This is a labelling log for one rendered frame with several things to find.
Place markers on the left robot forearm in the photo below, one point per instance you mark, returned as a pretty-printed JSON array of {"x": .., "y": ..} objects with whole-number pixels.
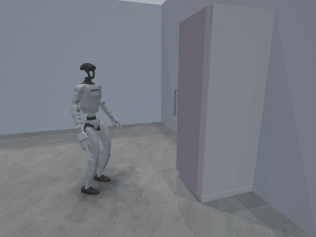
[{"x": 107, "y": 111}]

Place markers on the robot left upper arm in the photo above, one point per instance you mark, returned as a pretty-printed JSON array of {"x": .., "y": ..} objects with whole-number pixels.
[{"x": 101, "y": 101}]

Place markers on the handle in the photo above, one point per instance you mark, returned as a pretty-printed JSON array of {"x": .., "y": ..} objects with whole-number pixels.
[{"x": 175, "y": 101}]

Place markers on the fridge door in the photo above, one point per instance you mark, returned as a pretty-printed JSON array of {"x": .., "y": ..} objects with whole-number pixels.
[{"x": 194, "y": 36}]

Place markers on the robot left shin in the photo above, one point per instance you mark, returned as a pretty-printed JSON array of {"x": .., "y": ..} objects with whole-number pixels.
[{"x": 103, "y": 161}]

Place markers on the left robot hand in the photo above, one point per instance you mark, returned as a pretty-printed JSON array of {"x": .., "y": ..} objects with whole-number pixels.
[{"x": 116, "y": 123}]

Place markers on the right robot hand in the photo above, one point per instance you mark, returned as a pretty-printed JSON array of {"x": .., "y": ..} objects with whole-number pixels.
[{"x": 82, "y": 135}]

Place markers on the right robot forearm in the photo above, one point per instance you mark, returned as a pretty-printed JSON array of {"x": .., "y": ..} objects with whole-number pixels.
[{"x": 77, "y": 119}]

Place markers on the robot right upper arm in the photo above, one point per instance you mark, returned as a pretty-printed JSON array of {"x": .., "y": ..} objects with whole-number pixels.
[{"x": 78, "y": 91}]

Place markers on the humanoid robot head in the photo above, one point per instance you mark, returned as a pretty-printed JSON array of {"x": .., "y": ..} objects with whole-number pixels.
[{"x": 88, "y": 67}]

